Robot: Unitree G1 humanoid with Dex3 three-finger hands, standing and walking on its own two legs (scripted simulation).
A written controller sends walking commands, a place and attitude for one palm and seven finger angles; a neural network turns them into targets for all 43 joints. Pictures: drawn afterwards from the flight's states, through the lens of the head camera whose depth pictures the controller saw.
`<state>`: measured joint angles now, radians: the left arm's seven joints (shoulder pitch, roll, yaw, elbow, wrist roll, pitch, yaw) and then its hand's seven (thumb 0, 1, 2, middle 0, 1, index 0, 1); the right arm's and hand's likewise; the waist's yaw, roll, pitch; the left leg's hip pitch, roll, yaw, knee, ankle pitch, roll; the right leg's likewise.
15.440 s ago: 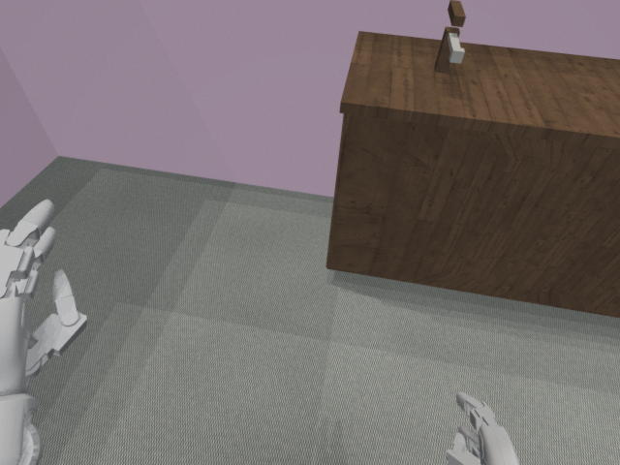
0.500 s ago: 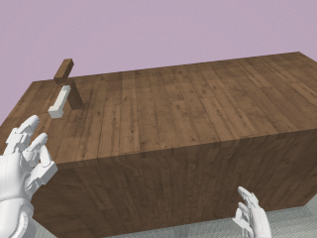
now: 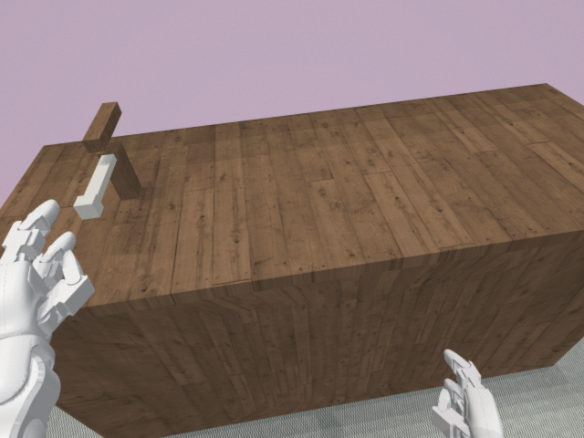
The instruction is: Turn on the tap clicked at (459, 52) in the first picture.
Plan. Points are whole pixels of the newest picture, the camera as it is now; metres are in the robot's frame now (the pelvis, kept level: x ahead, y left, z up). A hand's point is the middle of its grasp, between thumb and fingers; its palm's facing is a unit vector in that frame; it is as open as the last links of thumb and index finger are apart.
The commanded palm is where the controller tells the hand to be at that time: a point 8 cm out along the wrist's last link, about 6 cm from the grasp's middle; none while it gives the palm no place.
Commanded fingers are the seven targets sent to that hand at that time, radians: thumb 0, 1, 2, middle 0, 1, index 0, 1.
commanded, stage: reach beside the lever's end, fingers flat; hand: left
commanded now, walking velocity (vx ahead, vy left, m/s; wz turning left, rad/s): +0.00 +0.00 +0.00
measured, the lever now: (89, 206) +0.38 +0.38 +0.13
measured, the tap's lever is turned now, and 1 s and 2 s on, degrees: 0 0 0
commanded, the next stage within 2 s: push the lever round in 1.88 s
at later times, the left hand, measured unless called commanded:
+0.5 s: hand (69, 253) +0.27 +0.32 +0.16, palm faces +0.53 -0.84 -0.11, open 7.5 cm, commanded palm +0.22 +0.36 +0.16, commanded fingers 0.00 0.90 0.90 -0.18 -0.23 -0.18 -0.23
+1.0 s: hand (63, 237) +0.30 +0.36 +0.15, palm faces +0.53 -0.85 -0.09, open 7.7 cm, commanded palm +0.26 +0.40 +0.14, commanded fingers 0.00 0.90 0.90 -0.16 -0.17 -0.16 -0.17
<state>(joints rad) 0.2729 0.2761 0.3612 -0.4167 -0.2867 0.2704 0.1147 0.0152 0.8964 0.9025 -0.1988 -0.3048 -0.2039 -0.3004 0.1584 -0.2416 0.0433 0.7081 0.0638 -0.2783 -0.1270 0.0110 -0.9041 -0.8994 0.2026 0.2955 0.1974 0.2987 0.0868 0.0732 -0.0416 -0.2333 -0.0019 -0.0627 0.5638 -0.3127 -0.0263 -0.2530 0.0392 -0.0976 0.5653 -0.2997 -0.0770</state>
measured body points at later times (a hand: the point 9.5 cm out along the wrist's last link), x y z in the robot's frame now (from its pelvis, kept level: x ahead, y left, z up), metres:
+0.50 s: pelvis +0.00 +0.02 +0.00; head +0.00 -0.01 +0.45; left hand +0.23 +0.36 +0.16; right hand +0.20 -0.21 -0.08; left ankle -0.01 +0.14 -0.73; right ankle +0.01 -0.06 -0.73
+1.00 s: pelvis -0.01 +0.03 +0.00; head +0.01 +0.01 +0.45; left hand +0.27 +0.40 +0.15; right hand +0.16 -0.22 -0.09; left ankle -0.01 +0.14 -0.73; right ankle +0.01 -0.06 -0.73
